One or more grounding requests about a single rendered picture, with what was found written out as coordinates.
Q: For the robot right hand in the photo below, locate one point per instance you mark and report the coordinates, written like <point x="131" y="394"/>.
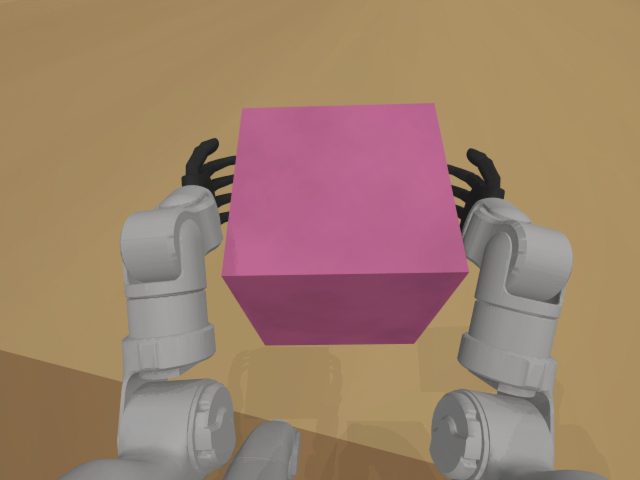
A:
<point x="487" y="188"/>

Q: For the carton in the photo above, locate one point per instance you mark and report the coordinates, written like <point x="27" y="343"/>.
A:
<point x="342" y="226"/>

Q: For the robot left upper arm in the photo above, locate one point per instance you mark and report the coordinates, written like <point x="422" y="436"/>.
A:
<point x="170" y="430"/>

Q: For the robot left hand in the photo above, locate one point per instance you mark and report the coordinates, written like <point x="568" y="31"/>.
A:
<point x="199" y="174"/>

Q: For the robot right upper arm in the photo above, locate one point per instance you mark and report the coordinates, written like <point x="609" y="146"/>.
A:
<point x="484" y="436"/>

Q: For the robot right forearm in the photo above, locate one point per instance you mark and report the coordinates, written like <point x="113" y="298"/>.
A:
<point x="524" y="269"/>

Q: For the robot left forearm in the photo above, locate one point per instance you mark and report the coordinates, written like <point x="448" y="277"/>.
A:
<point x="164" y="274"/>

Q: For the left robot thigh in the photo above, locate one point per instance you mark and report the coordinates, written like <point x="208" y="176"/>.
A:
<point x="270" y="452"/>

